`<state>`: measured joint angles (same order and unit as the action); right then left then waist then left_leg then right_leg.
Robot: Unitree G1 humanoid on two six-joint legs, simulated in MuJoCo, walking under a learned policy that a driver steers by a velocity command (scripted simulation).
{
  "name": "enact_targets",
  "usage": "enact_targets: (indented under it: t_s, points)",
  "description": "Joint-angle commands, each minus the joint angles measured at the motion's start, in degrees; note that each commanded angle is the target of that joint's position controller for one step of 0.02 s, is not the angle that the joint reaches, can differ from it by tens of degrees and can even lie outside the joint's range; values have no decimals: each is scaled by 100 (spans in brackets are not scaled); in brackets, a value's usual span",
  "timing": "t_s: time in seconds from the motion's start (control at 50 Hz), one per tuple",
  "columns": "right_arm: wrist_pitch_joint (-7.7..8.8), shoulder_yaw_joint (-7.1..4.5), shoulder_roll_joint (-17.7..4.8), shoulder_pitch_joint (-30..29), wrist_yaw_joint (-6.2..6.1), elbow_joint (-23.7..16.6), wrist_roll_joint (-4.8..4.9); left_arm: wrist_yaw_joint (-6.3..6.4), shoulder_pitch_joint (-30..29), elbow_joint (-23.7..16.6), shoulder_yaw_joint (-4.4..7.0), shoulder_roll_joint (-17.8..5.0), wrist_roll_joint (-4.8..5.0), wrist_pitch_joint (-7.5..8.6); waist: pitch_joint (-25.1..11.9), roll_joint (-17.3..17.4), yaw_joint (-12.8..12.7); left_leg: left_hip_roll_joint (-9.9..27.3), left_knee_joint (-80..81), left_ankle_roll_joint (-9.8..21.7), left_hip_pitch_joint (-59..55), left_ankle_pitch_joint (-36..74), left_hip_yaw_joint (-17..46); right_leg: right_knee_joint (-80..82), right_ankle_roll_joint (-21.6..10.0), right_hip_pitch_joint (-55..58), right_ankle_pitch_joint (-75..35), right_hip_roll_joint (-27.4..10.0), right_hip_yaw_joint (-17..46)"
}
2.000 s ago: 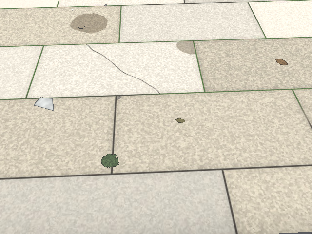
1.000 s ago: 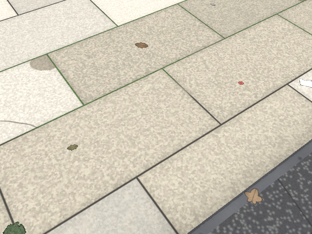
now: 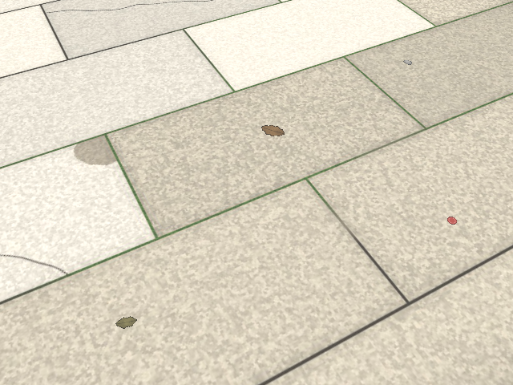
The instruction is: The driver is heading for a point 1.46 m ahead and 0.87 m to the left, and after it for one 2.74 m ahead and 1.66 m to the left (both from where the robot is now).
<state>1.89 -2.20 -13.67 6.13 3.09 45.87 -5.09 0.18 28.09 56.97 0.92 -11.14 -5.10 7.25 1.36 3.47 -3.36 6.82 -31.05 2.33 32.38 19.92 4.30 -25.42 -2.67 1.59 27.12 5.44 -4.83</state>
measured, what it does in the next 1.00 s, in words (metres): goes down, turning left: left foot 0.14 m lower, then right foot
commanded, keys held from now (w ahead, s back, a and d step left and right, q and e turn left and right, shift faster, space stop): w+q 1.00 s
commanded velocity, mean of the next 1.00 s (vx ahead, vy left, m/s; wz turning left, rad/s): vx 0.50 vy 0.00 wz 0.50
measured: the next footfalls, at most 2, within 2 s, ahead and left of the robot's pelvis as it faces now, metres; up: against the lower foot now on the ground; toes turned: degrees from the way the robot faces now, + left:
left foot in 0.18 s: +0.31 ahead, +0.19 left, -0.14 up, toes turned +7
right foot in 0.60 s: +0.64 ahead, +0.05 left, -0.14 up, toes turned +22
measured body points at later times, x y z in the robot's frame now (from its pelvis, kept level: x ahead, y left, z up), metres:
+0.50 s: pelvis +0.35 +0.11 -0.12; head +0.37 +0.11 +0.33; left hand +0.51 +0.40 -0.19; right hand +0.45 -0.15 -0.25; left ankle +0.27 +0.19 -0.86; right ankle +0.58 +0.00 -0.80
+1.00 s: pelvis +0.62 +0.18 -0.11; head +0.64 +0.20 +0.33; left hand +0.48 +0.43 -0.24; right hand +0.92 +0.07 -0.21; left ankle +0.68 +0.39 -0.80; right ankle +0.60 +0.03 -0.86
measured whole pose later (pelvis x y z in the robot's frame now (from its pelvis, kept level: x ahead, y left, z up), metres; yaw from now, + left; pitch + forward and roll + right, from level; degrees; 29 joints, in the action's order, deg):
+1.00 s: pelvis +0.62 +0.18 -0.11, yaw +33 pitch +3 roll -2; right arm 0.9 -4.6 -15.9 5.9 1.6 40.7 1.2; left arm 1.0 18.9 50.3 4.9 -15.2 0.5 5.0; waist 1.0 2.2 -4.5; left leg 4.9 -42.3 1.5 39.7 -0.4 1.8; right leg -14.7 1.0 -1.1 15.6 -1.3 -11.4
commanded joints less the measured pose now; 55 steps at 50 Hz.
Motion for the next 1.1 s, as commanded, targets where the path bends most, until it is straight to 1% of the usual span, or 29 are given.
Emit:
enact_targets:
  t_s: [0.02, 0.12, 0.14, 0.16, 0.18, 0.2, 0.22, 0.24, 0.26, 0.28, 0.3, 0.32, 0.34, 0.36, 0.38, 0.42, 0.46, 0.5, 0.58, 0.6, 0.62, 0.64, 0.66, 0.7, 0.78, 0.94, 1.04, 1.08, 1.1]
  points:
    - [82, 179, 92, -850, 13, -438, -98, -88, 1152, 158, -142, -228, -15, 35, 905, -207, -518, 251, 601, 43, 1123, -49, -17, 217, -1012, 319, -1347, -1770, 1150]
    - [33, 195, -245, -1152, 17, -519, -75, 42, 1220, 237, -198, -550, 136, -85, 1119, -165, -588, 280, 971, 86, 290, -578, -214, -162, -609, 140, -1531, -1592, 864]
    - [165, -15, -723, -842, 86, -455, 1160, 172, 76, 59, 252, -1447, 766, -279, 1534, -347, -194, -56, 729, 112, 35, -894, -26, -1234, -482, -660, -2668, -1738, 728]
    - [271, -101, -888, 138, 92, -154, 1140, 214, 160, 10, 241, -1478, 721, -352, 604, 29, 201, -346, 675, 179, -995, -539, -384, -2322, -395, -482, -3766, -1629, 440]
    - [302, -207, -899, 1291, 57, 287, 985, 188, 331, 143, 177, -1136, 634, -366, -244, 42, 667, -575, 511, 266, -2829, -103, -759, -3775, -209, -1195, -3821, -1368, 141]
    - [233, -339, -1234, 2477, 8, 657, 813, 149, 537, 225, 122, -778, 570, -287, -854, 644, 1117, -28, -7, 567, -4824, 1928, -392, -6274, 299, -2793, -1418, -772, -343]
    - [308, -296, -1543, 2825, 28, 732, 627, -22, 1420, 160, -82, -204, 615, -98, -2328, 1901, 832, 1008, -1395, 1502, -7193, 3210, 1266, -8815, 515, -4776, 1879, -469, 528]
    - [234, -353, -1322, 3256, 76, 850, 753, -83, 1067, -114, -27, -616, 864, 124, -3370, 1437, 1331, 1422, -514, 2242, -7577, 1108, 2464, -8918, 547, -5277, 1592, -514, 1059]
    - [118, -389, -1347, 2947, -18, 886, 753, -26, 91, -691, -2, -654, 1026, 194, -3003, 896, 1260, 1433, 527, 2202, -7077, -1599, 3150, -8493, 519, -5901, 1058, -738, 914]
    - [54, -279, -968, 1974, -151, 633, 699, 121, -905, -1044, 53, -717, 935, 165, -1793, -319, 1017, 1183, 1197, 1793, -5645, -2462, 3025, -7890, 494, -6086, 382, -961, 598]
    - [92, -303, -1210, 1455, -240, 485, 587, 228, -935, -1217, 45, -611, 894, 127, -1436, -272, 685, 1485, 1298, 2102, -4569, -2107, 3377, -8010, 609, -5939, 248, -994, 611]
    - [157, -268, -1118, 1104, -225, 312, 473, 241, -731, -1227, 23, -524, 679, 72, -1241, -712, 427, 1596, 1258, 2196, -3577, -1727, 3464, -8122, 575, -5613, 298, -1165, 857]
    - [202, -206, -939, 787, -172, 216, 470, 212, -518, -1195, 58, -548, 595, -1, -823, -830, 83, 1343, 1292, 1978, -2585, -1923, 2916, -7375, 454, -5313, 94, -1410, 1049]
    - [271, -119, -674, 470, -180, 213, 539, 199, -729, -1282, 103, -550, 657, -53, -168, -428, -119, 967, 1600, 1613, -1671, -2177, 2264, -6287, 355, -5278, -497, -1579, 1144]
    - [303, -140, -800, 140, -251, 41, 618, 235, -1225, -1551, 137, -671, 589, -63, 502, -219, -137, 284, 2082, 1335, -363, -2024, 1369, -4386, 457, -4465, -1048, -1505, 922]
    - [320, -176, -931, 296, -385, 8, 517, 202, -1543, -1555, 175, -633, 316, 30, 181, -109, 26, -551, 1873, 1143, 441, -1473, 392, -2217, 628, -2605, -3038, -1003, 520]
    - [321, -282, -1162, 825, -434, 148, 621, 119, -2011, -1695, 186, -604, 503, 43, -110, 114, 271, -274, 1991, 1205, -176, -1708, 688, -1183, 772, -2083, -4039, -667, 580]
    - [277, -322, -1067, 1024, -469, 249, 766, 120, -2423, -1904, 251, -847, 622, -59, 13, 134, 345, -50, 1775, 1041, -1029, -2250, 1121, -506, 698, -2363, -3821, -720, 893]
    - [70, -373, -862, 1324, -468, 199, 682, 31, -2134, -1869, 414, -1128, 525, -26, -223, 37, 189, -64, 524, 730, -1971, -2339, 1625, -293, 262, -1969, -2574, -682, 826]
    - [63, -284, -635, 1303, -431, 106, 616, 25, -1473, -1768, 493, -1291, 478, 8, -753, -187, -150, -446, -579, 561, -1681, -2416, 1332, -373, 14, -883, -2534, -995, 1051]
    - [116, -151, -167, 2049, -391, 47, 545, 9, -741, -1677, 588, -1696, 440, 4, -1694, -1445, -51, -1136, -2464, 247, -305, -4331, 727, -563, -603, 1194, -2400, -2237, 2449]
    - [178, -94, -283, 2224, -349, -148, 716, -49, -241, -1447, 663, -1850, 523, -58, -2325, -2845, -52, -1222, -4144, 114, 1137, -5505, 455, 486, -1239, 2033, -220, -3167, 5093]
    - [168, -259, -915, 1707, -362, -120, 793, -32, -556, -1642, 543, -1354, 503, -55, -1627, -1764, -225, -898, -4683, 102, 1638, -5032, 641, 845, -1012, 1481, 979, -2921, 4931]
    - [68, -330, -1035, 780, -376, -377, 676, 11, -1373, -1693, 431, -1082, 426, -119, -563, -815, -71, -448, -4423, 35, 1462, -4028, 323, 974, -728, -134, -388, -2468, 3210]
    - [-80, -332, -630, 912, -338, -443, 653, -3, -1751, -1500, 424, -914, 485, -45, -276, -955, 344, -85, -3574, -41, 763, -3592, 157, 1501, -699, -1148, -1837, -2055, 1666]
    - [-25, -255, -385, -182, -183, -862, 616, 125, -1366, -1116, 580, -1253, 551, -125, -87, -723, 62, -158, -1314, -137, 731, -1790, -211, 1674, -565, -639, -2807, -2024, 33]
    - [-22, -275, -462, -701, 11, -1136, 639, 78, -1099, -929, 675, -1504, 669, -238, 232, -788, -18, -313, -590, 163, 513, -2487, -612, 1313, -401, -26, -3208, -2278, -337]
    - [-31, -384, -651, -364, 17, -1129, 615, 93, -1171, -927, 730, -1702, 725, -319, -17, -952, 275, -681, -476, 411, -216, -3136, -979, 460, -285, 125, -5218, -2265, -564]
    - [-32, -507, -825, 376, 0, -933, 633, 103, -1264, -937, 724, -1720, 749, -367, -390, -898, 722, -984, -137, 593, -1215, -2961, -1180, -544, -165, -24, -6012, -2107, -784]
